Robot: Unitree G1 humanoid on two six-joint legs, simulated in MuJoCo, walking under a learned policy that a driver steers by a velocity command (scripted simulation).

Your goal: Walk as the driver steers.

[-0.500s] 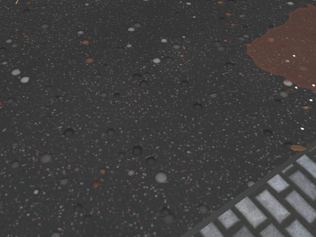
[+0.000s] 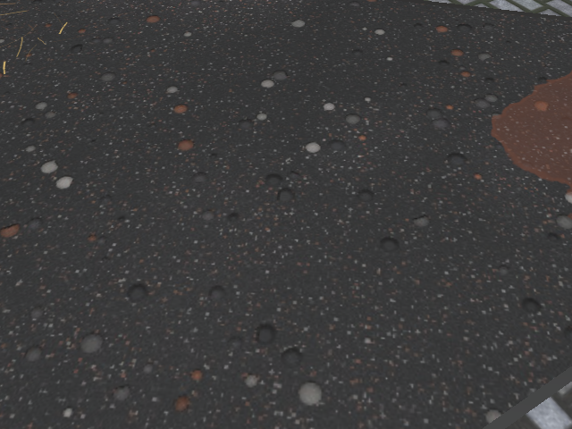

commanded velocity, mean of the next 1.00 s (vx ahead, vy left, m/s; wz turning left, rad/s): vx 0.16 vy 0.00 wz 0.00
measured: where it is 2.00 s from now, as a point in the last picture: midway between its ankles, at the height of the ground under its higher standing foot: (312, 347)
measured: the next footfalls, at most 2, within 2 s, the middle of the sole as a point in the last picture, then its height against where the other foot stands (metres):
left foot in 0.08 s outside the picture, level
left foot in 1.32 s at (282, 423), level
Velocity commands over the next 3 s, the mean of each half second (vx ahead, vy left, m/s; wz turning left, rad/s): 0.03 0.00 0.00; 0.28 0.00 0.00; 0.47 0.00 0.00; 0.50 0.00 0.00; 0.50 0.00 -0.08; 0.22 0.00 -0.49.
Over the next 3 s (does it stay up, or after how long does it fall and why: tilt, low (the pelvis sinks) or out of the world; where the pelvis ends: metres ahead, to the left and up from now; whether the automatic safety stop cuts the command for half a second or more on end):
stays up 1.16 -0.02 -0.02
